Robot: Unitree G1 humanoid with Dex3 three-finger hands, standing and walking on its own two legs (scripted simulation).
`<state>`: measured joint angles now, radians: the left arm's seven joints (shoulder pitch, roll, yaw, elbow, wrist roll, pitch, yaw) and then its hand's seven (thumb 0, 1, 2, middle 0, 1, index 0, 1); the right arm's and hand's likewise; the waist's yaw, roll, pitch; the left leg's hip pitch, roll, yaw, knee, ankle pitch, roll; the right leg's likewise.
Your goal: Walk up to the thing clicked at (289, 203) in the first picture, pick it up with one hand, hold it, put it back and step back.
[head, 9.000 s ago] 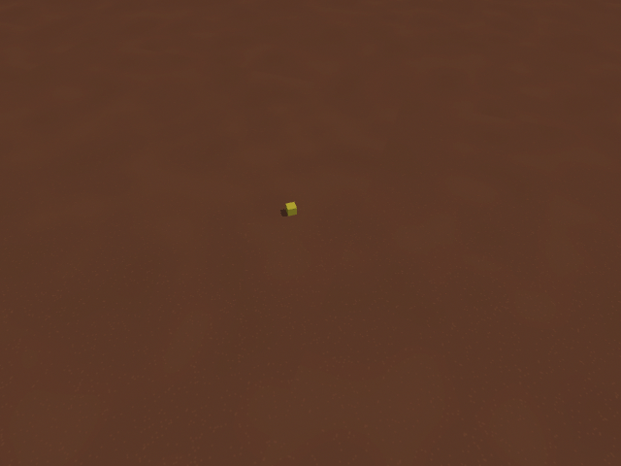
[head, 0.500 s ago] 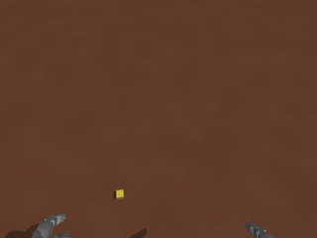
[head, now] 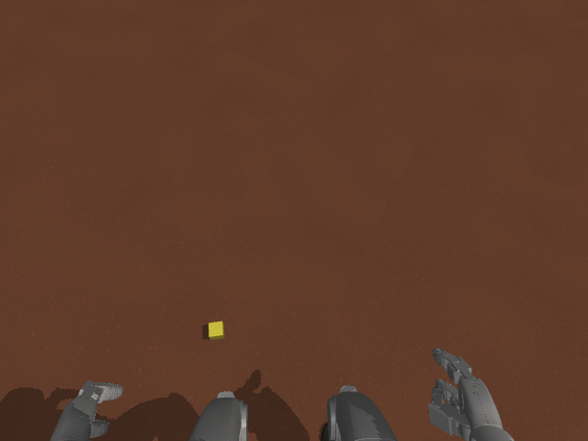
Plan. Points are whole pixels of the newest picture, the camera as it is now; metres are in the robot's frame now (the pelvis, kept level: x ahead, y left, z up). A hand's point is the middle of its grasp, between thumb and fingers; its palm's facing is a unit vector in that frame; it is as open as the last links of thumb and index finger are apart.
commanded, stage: rise first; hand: left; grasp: from above
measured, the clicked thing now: (216, 330) +0.41 +0.19 -0.67
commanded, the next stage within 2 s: none
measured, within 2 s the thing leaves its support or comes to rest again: neither
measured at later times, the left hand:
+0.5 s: hand (150, 389) +0.22 +0.27 -0.33, palm faces -0.44 -0.46 -0.77, open 13.5 cm
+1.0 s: hand (172, 355) +0.30 +0.26 -0.45, palm faces -0.46 -0.09 -0.88, open 13.7 cm
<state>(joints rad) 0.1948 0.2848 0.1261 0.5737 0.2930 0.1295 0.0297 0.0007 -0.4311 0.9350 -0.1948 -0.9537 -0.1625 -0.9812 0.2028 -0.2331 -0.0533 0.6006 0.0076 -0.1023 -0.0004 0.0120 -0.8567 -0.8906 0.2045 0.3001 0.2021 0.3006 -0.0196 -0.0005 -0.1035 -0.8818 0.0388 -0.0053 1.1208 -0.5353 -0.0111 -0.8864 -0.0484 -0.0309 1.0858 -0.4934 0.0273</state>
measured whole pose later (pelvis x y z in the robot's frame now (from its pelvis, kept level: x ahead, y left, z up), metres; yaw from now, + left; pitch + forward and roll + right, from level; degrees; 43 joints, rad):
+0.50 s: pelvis -0.05 +0.00 -0.18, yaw +0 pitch +34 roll -2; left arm -0.20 0.40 0.07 0.72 0.73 -0.03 0.19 0.00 -0.41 0.90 -0.19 -0.96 -0.18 -0.95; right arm 0.05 -0.28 -0.07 0.65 -0.01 -0.16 0.04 0.01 -0.86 -0.89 0.20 0.30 0.20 0.30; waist -0.02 0.02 -0.19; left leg -1.71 0.02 -0.04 1.83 -0.70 -0.02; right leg -1.72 -0.07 -0.02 1.80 -0.67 0.02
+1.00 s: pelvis -0.09 +0.00 -0.30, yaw -2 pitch +33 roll -4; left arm -0.67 0.54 0.05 1.19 1.14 -0.16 0.36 0.00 -0.44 0.96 -0.16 -0.91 -0.16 -0.90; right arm 0.13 -0.26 -0.06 0.77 -0.08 -0.07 0.07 0.01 -0.89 -0.90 0.21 0.30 0.20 0.30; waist -0.13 0.01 -0.13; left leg -2.11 0.01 -0.08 2.20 -0.68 -0.01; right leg -2.08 -0.06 -0.02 2.13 -0.63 0.02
